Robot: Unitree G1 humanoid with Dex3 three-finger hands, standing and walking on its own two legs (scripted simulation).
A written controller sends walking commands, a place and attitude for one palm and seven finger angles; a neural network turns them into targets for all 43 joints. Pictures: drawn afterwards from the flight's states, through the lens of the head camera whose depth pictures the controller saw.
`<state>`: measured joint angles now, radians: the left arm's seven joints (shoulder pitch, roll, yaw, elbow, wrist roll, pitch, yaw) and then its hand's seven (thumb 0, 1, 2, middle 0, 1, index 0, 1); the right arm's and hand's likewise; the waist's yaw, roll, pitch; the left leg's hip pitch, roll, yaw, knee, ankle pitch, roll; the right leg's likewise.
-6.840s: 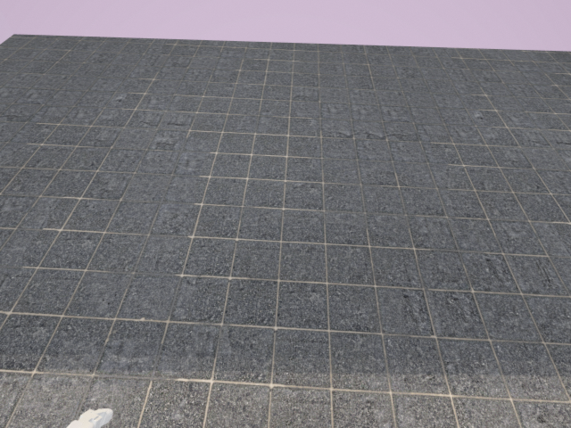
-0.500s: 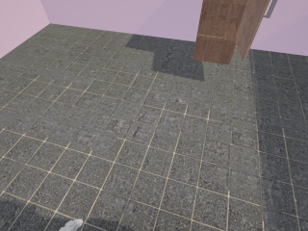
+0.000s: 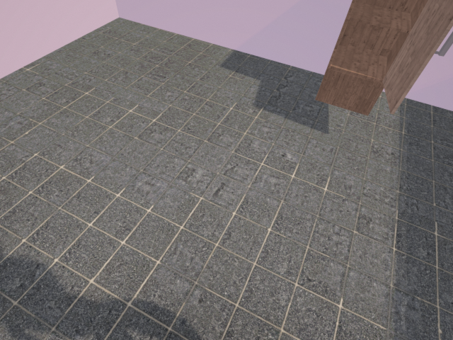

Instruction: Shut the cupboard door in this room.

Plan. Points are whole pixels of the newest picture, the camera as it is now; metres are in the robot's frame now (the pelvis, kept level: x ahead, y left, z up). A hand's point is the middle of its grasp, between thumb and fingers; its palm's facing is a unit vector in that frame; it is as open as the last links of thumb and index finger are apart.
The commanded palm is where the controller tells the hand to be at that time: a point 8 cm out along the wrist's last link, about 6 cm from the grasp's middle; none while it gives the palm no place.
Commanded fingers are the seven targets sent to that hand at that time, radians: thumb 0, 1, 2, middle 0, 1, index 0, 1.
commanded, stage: turn or walk to find it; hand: left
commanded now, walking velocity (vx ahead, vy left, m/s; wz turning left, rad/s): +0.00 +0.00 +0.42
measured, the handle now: (446, 39) +1.46 -0.96 -0.04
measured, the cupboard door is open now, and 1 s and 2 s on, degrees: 100 100 100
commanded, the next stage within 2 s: stand and wait in 0.08 s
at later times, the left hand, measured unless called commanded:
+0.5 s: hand out of the picture -0.02 +0.17 -0.18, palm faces +0.14 -0.97 -0.19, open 7.3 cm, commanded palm none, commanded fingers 0.00 0.90 0.90 -0.20 -0.30 -0.20 -0.30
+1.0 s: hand out of the picture -0.06 +0.19 -0.18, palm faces +0.18 -0.96 -0.23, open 7.4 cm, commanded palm none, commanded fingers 0.00 0.90 0.90 -0.20 -0.30 -0.20 -0.30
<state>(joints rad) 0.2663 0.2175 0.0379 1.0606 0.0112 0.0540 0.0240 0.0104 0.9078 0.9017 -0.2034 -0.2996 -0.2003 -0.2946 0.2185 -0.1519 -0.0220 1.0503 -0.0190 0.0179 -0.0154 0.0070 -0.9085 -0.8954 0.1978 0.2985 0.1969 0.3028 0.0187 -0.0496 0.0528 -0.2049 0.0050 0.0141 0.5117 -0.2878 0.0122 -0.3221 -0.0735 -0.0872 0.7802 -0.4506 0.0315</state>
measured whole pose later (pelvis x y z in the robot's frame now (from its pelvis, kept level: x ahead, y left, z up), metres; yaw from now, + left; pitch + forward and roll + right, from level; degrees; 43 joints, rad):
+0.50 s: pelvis -0.02 -0.01 +0.00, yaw +6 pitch -2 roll +0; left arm 0.25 0.16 0.01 1.08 0.01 0.01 0.03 0.01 0.92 0.90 -0.20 -0.30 -0.20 -0.29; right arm 0.20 -0.19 -0.03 1.08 -0.01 0.01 -0.02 0.01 -0.91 -0.90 0.20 0.30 0.20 0.30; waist 0.01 0.00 0.04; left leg -0.21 0.03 0.01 0.52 -0.26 -0.01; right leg -0.21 -0.04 -0.09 0.53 -0.29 0.01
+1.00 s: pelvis -0.04 +0.00 +0.00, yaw +8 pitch -1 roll +0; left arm 0.27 0.19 0.02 1.09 0.01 0.01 0.03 0.01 0.91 0.90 -0.20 -0.30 -0.20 -0.29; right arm 0.24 -0.17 -0.02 1.09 -0.01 0.01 -0.02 0.01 -0.92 -0.90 0.20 0.30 0.20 0.30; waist 0.01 0.00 0.04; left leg -0.25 0.00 -0.02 0.51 -0.25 0.00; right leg -0.23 -0.08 -0.12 0.51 -0.27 0.03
